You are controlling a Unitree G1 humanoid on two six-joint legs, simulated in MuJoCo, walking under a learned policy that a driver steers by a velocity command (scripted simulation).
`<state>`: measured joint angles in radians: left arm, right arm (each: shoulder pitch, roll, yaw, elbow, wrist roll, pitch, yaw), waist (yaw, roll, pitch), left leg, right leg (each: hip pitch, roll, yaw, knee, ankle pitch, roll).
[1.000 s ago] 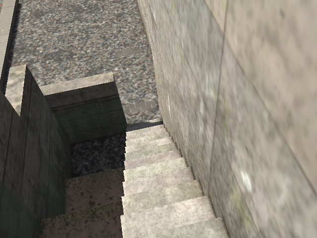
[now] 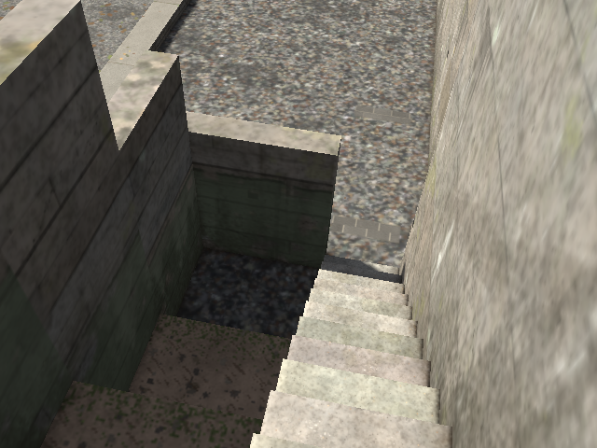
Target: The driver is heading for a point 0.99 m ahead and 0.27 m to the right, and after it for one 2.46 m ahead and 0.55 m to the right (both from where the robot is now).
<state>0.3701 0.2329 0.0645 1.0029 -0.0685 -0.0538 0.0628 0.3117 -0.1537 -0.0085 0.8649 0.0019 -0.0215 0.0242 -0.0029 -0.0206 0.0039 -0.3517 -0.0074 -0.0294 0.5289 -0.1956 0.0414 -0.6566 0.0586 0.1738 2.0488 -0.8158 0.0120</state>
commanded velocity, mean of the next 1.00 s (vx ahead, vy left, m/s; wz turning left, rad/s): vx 0.47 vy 0.02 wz -0.38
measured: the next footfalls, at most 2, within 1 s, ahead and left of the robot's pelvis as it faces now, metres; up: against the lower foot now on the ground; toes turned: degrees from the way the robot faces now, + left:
right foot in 0.52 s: +0.26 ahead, -0.20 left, -0.21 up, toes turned -14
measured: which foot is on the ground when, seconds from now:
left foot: down 0.00-0.52, up 0.54-1.00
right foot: up 0.00-0.50, down 0.52-1.00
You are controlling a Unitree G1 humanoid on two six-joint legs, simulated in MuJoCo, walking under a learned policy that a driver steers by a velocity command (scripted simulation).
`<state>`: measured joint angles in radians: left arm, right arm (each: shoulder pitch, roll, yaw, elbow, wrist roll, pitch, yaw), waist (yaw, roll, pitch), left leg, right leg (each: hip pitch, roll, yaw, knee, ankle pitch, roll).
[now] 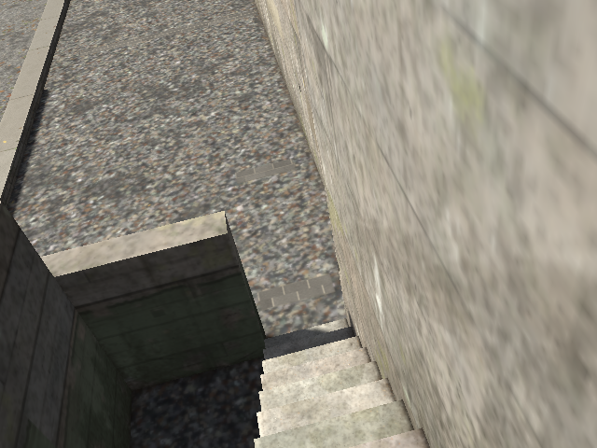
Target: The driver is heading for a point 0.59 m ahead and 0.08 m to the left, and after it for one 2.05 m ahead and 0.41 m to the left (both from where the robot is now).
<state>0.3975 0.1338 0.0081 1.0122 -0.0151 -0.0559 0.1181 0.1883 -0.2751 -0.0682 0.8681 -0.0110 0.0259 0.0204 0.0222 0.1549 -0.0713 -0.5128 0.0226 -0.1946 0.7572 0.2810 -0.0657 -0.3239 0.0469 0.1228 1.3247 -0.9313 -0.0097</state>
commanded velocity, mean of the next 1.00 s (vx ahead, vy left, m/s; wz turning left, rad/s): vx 0.33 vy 0.02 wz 0.27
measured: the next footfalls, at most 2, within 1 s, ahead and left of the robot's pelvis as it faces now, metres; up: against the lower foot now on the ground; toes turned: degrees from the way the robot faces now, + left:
left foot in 0.08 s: +0.08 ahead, +0.17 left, -0.21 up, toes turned +0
right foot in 0.40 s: +0.32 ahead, -0.05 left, -0.26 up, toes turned +17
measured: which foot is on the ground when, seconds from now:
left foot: up 0.00-0.06, down 0.08-0.62, up 0.64-0.78, down 0.80-0.92, up 0.94-1.00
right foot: down 0.00-0.06, up 0.08-0.38, down 0.40-0.44, up 0.46-0.60, down 0.62-1.00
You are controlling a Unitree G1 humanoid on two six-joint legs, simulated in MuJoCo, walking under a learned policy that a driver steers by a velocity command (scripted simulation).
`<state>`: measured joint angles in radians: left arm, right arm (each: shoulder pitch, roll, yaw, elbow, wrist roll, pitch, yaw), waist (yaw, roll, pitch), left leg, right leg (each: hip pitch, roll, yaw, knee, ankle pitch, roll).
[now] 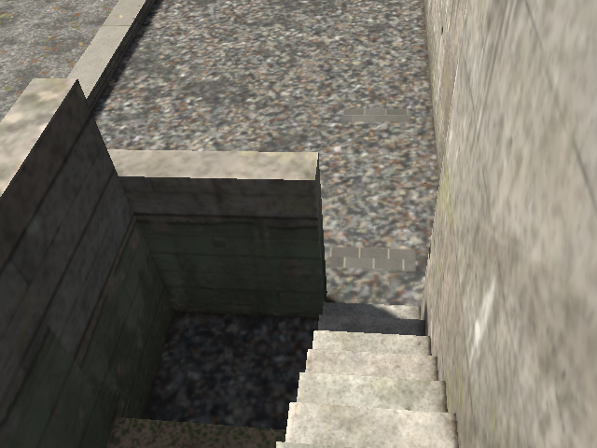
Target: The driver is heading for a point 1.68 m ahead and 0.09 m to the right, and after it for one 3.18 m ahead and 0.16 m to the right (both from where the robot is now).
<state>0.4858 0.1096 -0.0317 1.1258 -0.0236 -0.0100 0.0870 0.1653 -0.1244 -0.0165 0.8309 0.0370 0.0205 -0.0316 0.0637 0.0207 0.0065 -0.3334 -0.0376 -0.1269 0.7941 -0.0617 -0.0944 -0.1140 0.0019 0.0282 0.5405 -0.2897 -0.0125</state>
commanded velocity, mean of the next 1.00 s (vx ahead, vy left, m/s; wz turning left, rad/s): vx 0.07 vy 0.00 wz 0.01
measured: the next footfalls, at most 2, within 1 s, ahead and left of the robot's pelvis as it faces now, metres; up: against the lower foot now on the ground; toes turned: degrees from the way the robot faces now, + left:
left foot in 0.06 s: +0.04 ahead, +0.16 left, +0.02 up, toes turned -6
left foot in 0.72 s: +0.28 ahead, +0.16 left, -0.21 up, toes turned +0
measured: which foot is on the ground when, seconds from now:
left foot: up 0.00-0.04, down 0.06-0.46, up 0.48-0.70, down 0.72-1.00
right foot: down 0.00-0.68, up 0.70-1.00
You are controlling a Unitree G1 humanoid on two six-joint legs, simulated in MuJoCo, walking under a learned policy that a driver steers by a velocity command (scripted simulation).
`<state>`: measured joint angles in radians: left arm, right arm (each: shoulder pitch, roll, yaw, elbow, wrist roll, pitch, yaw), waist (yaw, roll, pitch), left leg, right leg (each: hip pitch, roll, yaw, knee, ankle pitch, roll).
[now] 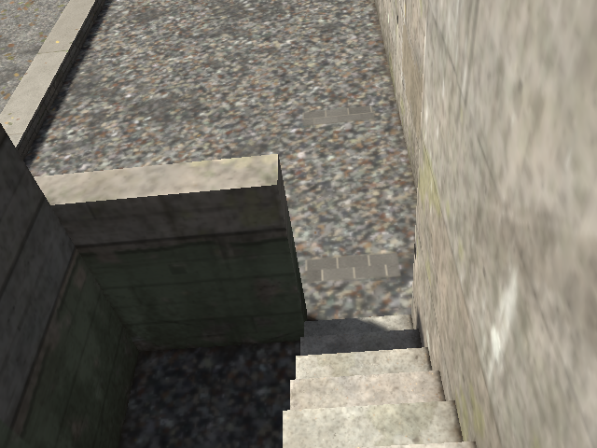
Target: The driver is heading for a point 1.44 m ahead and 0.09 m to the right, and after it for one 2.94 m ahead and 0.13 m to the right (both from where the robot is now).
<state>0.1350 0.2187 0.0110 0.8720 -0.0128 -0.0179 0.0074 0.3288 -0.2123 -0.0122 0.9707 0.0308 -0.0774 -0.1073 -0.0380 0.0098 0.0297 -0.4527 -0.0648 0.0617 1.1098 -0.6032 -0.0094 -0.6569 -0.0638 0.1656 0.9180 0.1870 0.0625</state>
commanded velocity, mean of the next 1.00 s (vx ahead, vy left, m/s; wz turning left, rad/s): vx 0.46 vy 0.00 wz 0.00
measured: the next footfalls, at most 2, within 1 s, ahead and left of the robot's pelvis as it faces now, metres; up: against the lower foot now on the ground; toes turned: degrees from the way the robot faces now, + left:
right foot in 0.10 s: +0.16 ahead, -0.14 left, -0.20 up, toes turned -4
left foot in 0.66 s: +0.16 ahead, +0.12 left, -0.20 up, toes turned -6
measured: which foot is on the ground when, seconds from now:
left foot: down 0.00-0.08, up 0.10-0.64, down 0.66-1.00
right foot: up 0.00-0.08, down 0.10-1.00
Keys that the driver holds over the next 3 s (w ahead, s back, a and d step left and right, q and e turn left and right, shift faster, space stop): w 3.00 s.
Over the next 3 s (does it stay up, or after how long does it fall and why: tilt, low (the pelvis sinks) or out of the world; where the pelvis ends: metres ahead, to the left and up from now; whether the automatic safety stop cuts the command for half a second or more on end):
stays up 0.96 0.01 -0.82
